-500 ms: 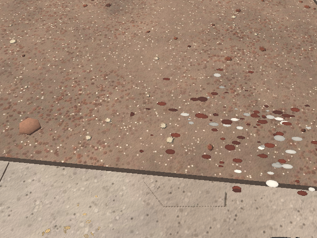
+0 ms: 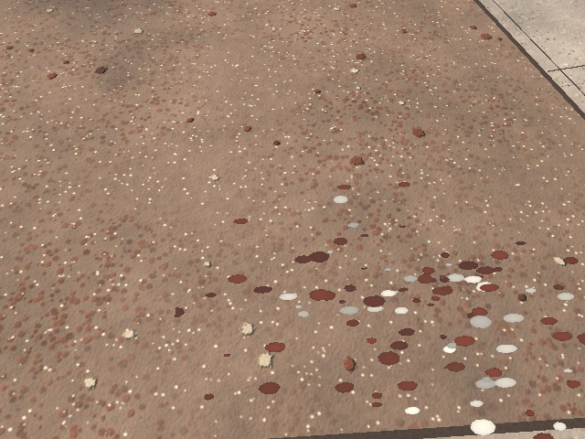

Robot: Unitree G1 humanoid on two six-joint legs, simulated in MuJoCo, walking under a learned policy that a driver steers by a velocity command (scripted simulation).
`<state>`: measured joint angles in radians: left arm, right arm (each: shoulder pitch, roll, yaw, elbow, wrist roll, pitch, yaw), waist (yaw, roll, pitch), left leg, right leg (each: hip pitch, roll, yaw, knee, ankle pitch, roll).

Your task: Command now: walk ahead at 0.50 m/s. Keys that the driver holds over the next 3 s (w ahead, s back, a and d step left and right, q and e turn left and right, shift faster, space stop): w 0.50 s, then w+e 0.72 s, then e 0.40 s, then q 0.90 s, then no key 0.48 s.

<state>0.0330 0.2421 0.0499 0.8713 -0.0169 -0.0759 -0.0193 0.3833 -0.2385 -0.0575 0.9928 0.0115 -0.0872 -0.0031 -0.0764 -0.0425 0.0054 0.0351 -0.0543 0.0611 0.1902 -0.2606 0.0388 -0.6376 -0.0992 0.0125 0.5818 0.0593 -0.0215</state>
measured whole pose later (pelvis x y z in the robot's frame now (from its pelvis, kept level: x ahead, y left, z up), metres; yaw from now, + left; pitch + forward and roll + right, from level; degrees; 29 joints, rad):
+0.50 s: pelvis +0.28 -0.05 +0.00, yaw +0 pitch +2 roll -1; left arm 0.36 0.23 0.06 1.00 -0.01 -0.09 0.00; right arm 0.07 -0.26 -0.07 0.88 0.01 -0.07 0.00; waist 0.07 0.04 0.00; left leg -0.68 0.13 -0.03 0.66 0.07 0.01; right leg -0.01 0.07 -0.06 0.19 -0.21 -0.06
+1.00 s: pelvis +0.56 +0.00 +0.00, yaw -13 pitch +0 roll +2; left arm 0.16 0.27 0.10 0.87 -0.02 -0.03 0.00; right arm 0.30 -0.24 -0.08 0.98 -0.02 -0.10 -0.01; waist -0.05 -0.03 0.01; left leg -0.03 -0.02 0.22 0.24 -0.22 0.03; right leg -0.71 -0.13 0.06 0.89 -0.03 -0.03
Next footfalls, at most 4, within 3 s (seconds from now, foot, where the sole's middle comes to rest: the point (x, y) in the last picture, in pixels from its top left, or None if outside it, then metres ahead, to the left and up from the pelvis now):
0.10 right None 0.25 -0.14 -0.78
0.66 left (238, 409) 0.56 0.10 -0.78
1.20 right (356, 314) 0.79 -0.20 -0.78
1.68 left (316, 240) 1.04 -0.13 -0.78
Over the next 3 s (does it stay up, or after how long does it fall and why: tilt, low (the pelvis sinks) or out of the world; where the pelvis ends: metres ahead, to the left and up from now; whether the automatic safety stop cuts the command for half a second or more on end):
stays up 0.93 -0.15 -0.01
